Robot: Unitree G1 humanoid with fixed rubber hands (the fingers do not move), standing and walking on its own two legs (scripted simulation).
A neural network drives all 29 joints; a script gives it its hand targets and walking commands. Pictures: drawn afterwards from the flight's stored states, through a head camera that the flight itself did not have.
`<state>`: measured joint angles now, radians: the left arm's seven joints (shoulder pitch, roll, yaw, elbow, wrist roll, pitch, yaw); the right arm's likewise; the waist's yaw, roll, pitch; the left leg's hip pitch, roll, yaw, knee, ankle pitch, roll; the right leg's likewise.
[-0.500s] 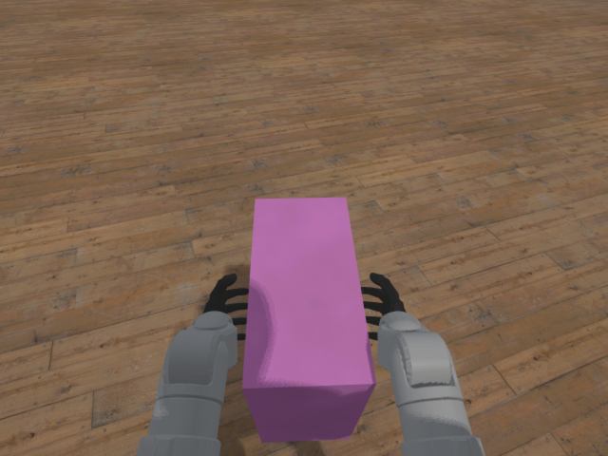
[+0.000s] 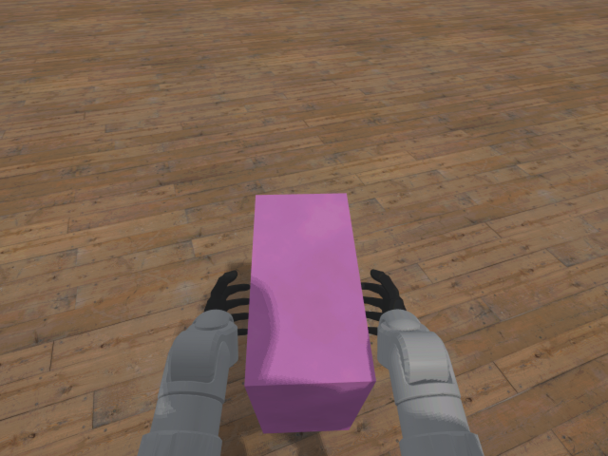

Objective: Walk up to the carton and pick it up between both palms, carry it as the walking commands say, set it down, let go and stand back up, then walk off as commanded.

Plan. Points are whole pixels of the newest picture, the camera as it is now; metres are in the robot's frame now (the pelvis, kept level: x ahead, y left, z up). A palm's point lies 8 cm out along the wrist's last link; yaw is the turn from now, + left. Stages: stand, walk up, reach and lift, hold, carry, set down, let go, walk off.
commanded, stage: carry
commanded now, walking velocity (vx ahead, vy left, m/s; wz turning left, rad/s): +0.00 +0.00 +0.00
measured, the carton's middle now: (303, 316) +0.36 +0.00 -0.02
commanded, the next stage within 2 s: none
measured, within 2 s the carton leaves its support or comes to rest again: neither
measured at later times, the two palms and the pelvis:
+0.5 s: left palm (221, 329) +0.30 +0.11 +0.05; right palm (396, 329) +0.29 -0.12 +0.05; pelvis -0.01 +0.00 +0.00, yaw +0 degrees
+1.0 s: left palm (202, 321) +0.29 +0.13 +0.07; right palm (383, 319) +0.29 -0.10 +0.07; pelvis -0.01 +0.01 -0.01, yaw +3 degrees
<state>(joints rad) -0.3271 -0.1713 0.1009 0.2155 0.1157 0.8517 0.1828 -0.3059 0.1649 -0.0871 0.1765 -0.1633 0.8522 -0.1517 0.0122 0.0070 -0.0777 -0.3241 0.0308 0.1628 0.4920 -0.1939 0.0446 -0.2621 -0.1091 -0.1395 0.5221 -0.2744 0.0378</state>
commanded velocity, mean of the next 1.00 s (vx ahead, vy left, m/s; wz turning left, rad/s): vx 0.00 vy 0.06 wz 0.17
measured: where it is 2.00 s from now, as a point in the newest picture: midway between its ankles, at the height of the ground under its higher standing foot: outside the picture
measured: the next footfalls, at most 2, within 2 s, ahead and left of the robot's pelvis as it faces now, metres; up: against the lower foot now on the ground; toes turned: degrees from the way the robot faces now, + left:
left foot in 1.48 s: -0.03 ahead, +0.20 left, +0.00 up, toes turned +20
right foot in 1.78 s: -0.02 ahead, +0.05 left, +0.00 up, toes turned +14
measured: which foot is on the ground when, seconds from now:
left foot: down 0.00-1.00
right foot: down 0.00-1.00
